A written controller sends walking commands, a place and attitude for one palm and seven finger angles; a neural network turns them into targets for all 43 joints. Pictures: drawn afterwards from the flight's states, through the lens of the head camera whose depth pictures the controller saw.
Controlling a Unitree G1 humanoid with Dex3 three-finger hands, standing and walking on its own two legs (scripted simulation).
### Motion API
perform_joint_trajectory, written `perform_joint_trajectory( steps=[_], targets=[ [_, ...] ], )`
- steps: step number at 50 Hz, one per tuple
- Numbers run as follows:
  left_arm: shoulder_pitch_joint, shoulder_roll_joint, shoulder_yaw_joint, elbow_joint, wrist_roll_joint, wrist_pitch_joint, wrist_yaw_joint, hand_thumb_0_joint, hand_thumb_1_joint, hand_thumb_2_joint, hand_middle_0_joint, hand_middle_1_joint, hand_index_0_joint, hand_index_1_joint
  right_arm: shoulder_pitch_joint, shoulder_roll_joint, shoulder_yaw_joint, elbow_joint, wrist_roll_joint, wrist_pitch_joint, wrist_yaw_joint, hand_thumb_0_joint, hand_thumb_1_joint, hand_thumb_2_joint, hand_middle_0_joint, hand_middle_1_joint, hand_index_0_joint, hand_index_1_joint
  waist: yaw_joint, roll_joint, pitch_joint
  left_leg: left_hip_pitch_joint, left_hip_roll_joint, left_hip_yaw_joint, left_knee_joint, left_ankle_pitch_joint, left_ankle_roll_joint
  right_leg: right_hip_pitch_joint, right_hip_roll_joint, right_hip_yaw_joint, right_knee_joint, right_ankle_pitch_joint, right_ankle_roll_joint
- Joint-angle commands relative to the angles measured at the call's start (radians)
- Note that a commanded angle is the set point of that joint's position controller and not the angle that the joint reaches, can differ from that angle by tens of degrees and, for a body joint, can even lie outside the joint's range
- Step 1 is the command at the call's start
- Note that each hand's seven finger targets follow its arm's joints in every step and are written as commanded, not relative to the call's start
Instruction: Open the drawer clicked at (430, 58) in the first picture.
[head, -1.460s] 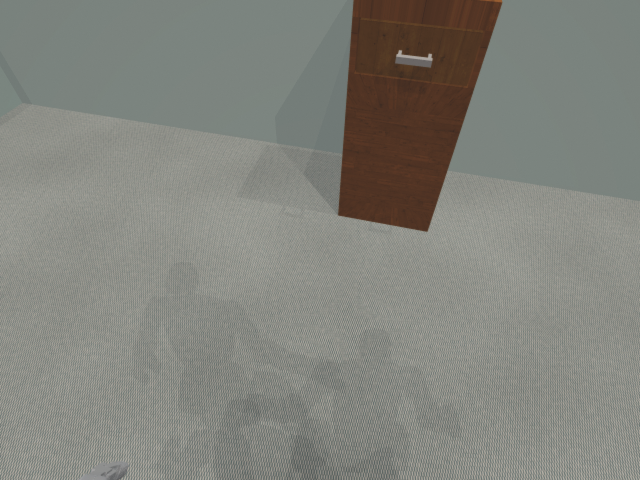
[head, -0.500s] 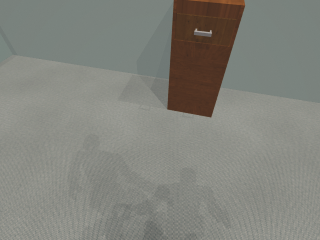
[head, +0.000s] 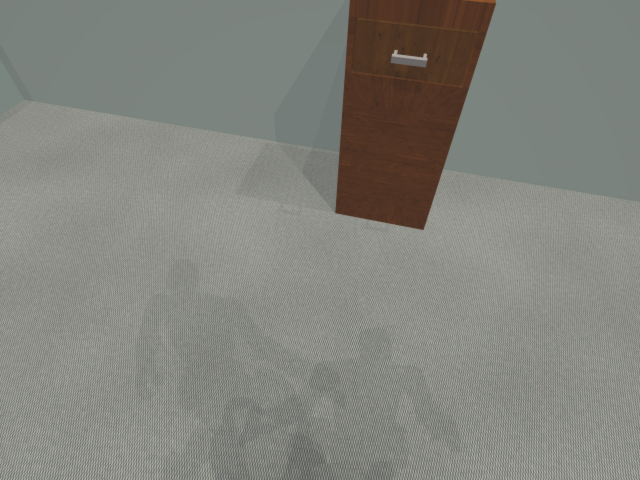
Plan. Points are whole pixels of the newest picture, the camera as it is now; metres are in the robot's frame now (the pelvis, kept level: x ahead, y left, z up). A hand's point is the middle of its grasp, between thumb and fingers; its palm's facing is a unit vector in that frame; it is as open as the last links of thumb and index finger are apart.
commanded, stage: walk to a spot facing it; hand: left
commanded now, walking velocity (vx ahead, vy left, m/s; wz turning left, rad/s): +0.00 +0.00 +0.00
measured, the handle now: (409, 57) +1.27 -0.20 -0.03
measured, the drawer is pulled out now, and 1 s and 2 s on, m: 0.00 0.00 0.00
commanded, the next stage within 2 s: none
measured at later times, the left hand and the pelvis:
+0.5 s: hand out of the picture +0.06 +0.17 -0.18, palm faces -0.07 -0.98 -0.20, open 7.3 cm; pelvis +0.07 -0.02 -0.02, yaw -8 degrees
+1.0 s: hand (237, 319) +0.42 +0.18 -0.17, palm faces -0.40 -0.88 -0.23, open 7.4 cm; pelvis +0.24 +0.02 +0.00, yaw -28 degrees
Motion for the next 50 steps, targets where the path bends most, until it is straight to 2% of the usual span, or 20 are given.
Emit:
perform_joint_trajectory(
  steps=[1,4,7,13,16,18,19,20,21,22,23,25,33,35,36,37,38,40,43,50],
  targets=[
    [-0.040,0.206,0.045,-0.062,-0.006,-0.024,0.011,0.000,0.900,0.900,-0.200,-0.300,-0.200,-0.300,-0.050,-0.208,-0.043,-0.060,0.000,-0.025,-0.010,0.000,-0.900,-0.900,0.200,0.300,0.200,0.300,0.001,0.001,-0.074,0.019,0.112,-0.091,-0.065,0.126,0.036,0.009,-0.125,0.101,-0.068,0.101,-0.028],
    [-0.042,0.207,0.045,-0.063,-0.005,-0.023,0.011,0.000,0.900,0.900,-0.200,-0.300,-0.200,-0.300,-0.054,-0.207,-0.042,-0.060,0.001,-0.024,-0.010,0.000,-0.900,-0.900,0.200,0.300,0.200,0.300,0.003,0.004,-0.061,0.014,0.111,-0.092,-0.066,0.126,0.035,0.007,-0.123,0.101,-0.070,0.101,-0.027],
    [0.038,0.088,0.024,-0.040,-0.002,0.006,0.012,0.000,0.900,0.900,-0.200,-0.300,-0.200,-0.300,0.032,-0.087,-0.020,-0.036,-0.009,-0.003,-0.008,0.000,-0.900,-0.900,0.200,0.300,0.200,0.300,0.000,-0.009,-0.064,0.027,0.109,-0.043,-0.029,-0.051,0.016,-0.043,-0.100,0.120,-0.053,-0.089,-0.019],
    [0.095,0.071,0.059,-0.122,0.008,0.017,-0.020,0.000,0.900,0.900,-0.200,-0.300,-0.200,-0.300,0.097,-0.138,-0.063,-0.098,-0.013,-0.003,-0.012,0.000,-0.900,-0.900,0.200,0.300,0.200,0.300,-0.005,0.068,0.076,-0.048,0.199,-0.128,-0.067,-0.430,0.084,-0.261,-0.002,0.118,0.124,-0.320,-0.041],
    [0.134,0.009,0.067,-0.149,0.008,0.001,-0.031,0.000,0.900,0.900,-0.200,-0.300,-0.200,-0.300,0.107,-0.153,-0.085,-0.122,-0.008,-0.020,-0.015,0.000,-0.900,-0.900,0.200,0.300,0.200,0.300,0.009,0.165,0.054,-0.027,0.311,-0.168,-0.055,-0.309,0.146,-0.271,0.022,-0.008,0.297,-0.218,-0.022],
    [0.225,0.000,0.079,-0.133,0.012,-0.010,-0.034,0.000,0.900,0.900,-0.200,-0.300,-0.200,-0.300,0.081,-0.120,-0.084,-0.140,-0.011,-0.022,-0.013,0.000,-0.900,-0.900,0.200,0.300,0.200,0.300,0.057,0.079,0.027,-0.148,0.253,-0.045,0.146,-0.219,0.100,-0.094,0.006,0.014,0.174,-0.179,-0.040],
    [0.314,0.058,0.094,-0.111,0.017,-0.024,-0.024,0.000,0.900,0.900,-0.200,-0.300,-0.200,-0.300,0.047,-0.060,-0.074,-0.169,-0.006,-0.022,-0.010,0.000,-0.900,-0.900,0.200,0.300,0.200,0.300,0.093,-0.144,0.018,-0.353,0.128,0.091,0.425,-0.251,0.023,0.072,-0.132,0.283,0.018,-0.164,-0.106],
    [0.414,0.136,0.109,-0.084,0.009,-0.035,-0.008,0.000,0.900,0.900,-0.200,-0.300,-0.200,-0.300,-0.045,-0.012,-0.061,-0.225,-0.006,-0.031,-0.003,0.000,-0.900,-0.900,0.200,0.300,0.200,0.300,0.132,-0.371,0.056,-0.602,0.025,0.143,0.661,-0.424,-0.020,0.165,-0.313,0.619,-0.146,-0.057,-0.204],
    [0.463,0.117,0.106,-0.078,0.001,-0.043,0.009,0.000,0.900,0.900,-0.200,-0.300,-0.200,-0.300,-0.112,-0.034,-0.059,-0.253,-0.012,-0.042,-0.007,0.000,-0.900,-0.900,0.200,0.300,0.200,0.300,0.152,-0.268,0.063,-0.656,0.059,0.030,0.744,-0.378,-0.014,0.176,-0.343,0.703,-0.155,0.093,-0.262],
    [0.444,0.098,0.102,-0.078,0.003,-0.043,0.016,0.000,0.900,0.900,-0.200,-0.300,-0.200,-0.300,-0.131,-0.021,-0.064,-0.252,-0.009,-0.049,-0.007,0.000,-0.900,-0.900,0.200,0.300,0.200,0.300,0.125,-0.114,0.076,-0.685,0.086,0.017,0.790,-0.333,-0.019,0.199,-0.344,0.659,-0.111,0.182,-0.294],
    [0.406,0.076,0.099,-0.091,0.008,-0.046,0.018,0.000,0.900,0.900,-0.200,-0.300,-0.200,-0.300,-0.100,-0.004,-0.063,-0.247,-0.012,-0.053,-0.005,0.000,-0.900,-0.900,0.200,0.300,0.200,0.300,0.090,-0.057,0.038,-0.670,0.108,0.007,0.768,-0.288,-0.023,0.216,-0.316,0.564,-0.070,0.215,-0.285],
    [0.348,0.046,0.094,-0.107,0.012,-0.053,0.016,0.000,0.900,0.900,-0.200,-0.300,-0.200,-0.300,-0.073,0.022,-0.067,-0.237,-0.011,-0.043,0.003,0.000,-0.900,-0.900,0.200,0.300,0.200,0.300,0.052,-0.057,0.016,-0.576,0.110,0.037,0.693,-0.220,-0.040,0.126,-0.262,0.439,-0.083,0.206,-0.248],
    [0.271,0.048,0.113,-0.111,0.014,-0.049,0.013,0.000,0.900,0.900,-0.200,-0.300,-0.200,-0.300,-0.051,0.062,-0.076,-0.271,0.003,-0.050,0.018,0.000,-0.900,-0.900,0.200,0.300,0.200,0.300,0.015,-0.159,0.009,-0.250,0.044,0.086,0.317,-0.058,-0.032,-0.054,-0.166,0.320,-0.062,0.167,-0.156],
    [0.235,0.039,0.120,-0.119,0.007,-0.047,0.011,0.000,0.900,0.900,-0.200,-0.300,-0.200,-0.300,0.102,0.025,-0.085,-0.227,0.001,-0.060,0.000,0.000,-0.900,-0.900,0.200,0.300,0.200,0.300,-0.057,-0.113,-0.037,0.023,0.024,0.099,0.149,0.012,-0.024,-0.151,-0.097,0.277,0.092,0.209,-0.117],
    [0.246,-0.002,0.117,-0.126,0.001,-0.046,0.006,0.000,0.900,0.900,-0.200,-0.300,-0.200,-0.300,0.240,-0.041,-0.102,-0.186,-0.005,-0.065,-0.019,0.000,-0.900,-0.900,0.200,0.300,0.200,0.300,-0.105,0.012,-0.125,0.273,0.115,0.016,0.105,-0.018,-0.003,-0.268,-0.038,0.235,0.300,0.169,-0.089],
    [0.278,-0.062,0.113,-0.142,-0.010,-0.043,-0.008,0.000,0.900,0.900,-0.200,-0.300,-0.200,-0.300,0.374,-0.164,-0.131,-0.162,-0.019,-0.068,-0.025,0.000,-0.900,-0.900,0.200,0.300,0.200,0.300,-0.138,0.328,-0.245,0.419,0.428,-0.351,0.025,-0.081,0.091,-0.434,0.078,0.073,0.646,-0.304,-0.032],
    [0.255,-0.059,0.114,-0.168,-0.005,-0.045,-0.012,0.000,0.900,0.900,-0.200,-0.300,-0.200,-0.300,0.368,-0.161,-0.119,-0.172,-0.017,-0.057,-0.019,0.000,-0.900,-0.900,0.200,0.300,0.200,0.300,-0.118,0.283,-0.203,0.292,0.544,-0.500,-0.119,-0.284,0.162,-0.496,0.055,0.059,0.834,-0.408,-0.028],
    [0.150,-0.064,0.113,-0.180,0.012,-0.035,-0.024,0.000,0.900,0.900,-0.200,-0.300,-0.200,-0.300,0.207,-0.054,-0.097,-0.201,-0.015,-0.061,-0.018,0.000,-0.900,-0.900,0.200,0.300,0.200,0.300,-0.068,0.172,0.000,0.025,0.470,-0.366,-0.189,-0.430,0.146,-0.552,-0.046,0.043,0.962,-0.257,-0.027],
    [0.185,-0.089,0.114,-0.169,0.022,0.000,-0.047,0.000,0.900,0.900,-0.200,-0.300,-0.200,-0.300,0.136,0.036,-0.075,-0.195,-0.017,-0.079,-0.023,0.000,-0.900,-0.900,0.200,0.300,0.200,0.300,0.009,0.163,0.024,-0.090,0.369,-0.072,-0.177,-0.177,0.094,-0.481,-0.098,0.011,0.903,-0.104,-0.003],
    [0.000,-0.106,0.104,-0.252,0.026,0.024,-0.060,0.000,0.900,0.900,-0.200,-0.300,-0.200,-0.300,0.234,0.021,-0.088,-0.152,-0.016,-0.090,-0.023,0.000,-0.900,-0.900,0.200,0.300,0.200,0.300,-0.016,0.080,0.034,0.071,0.370,0.123,-0.177,0.079,0.129,-0.583,-0.138,-0.028,0.652,0.020,0.031]
  ],
)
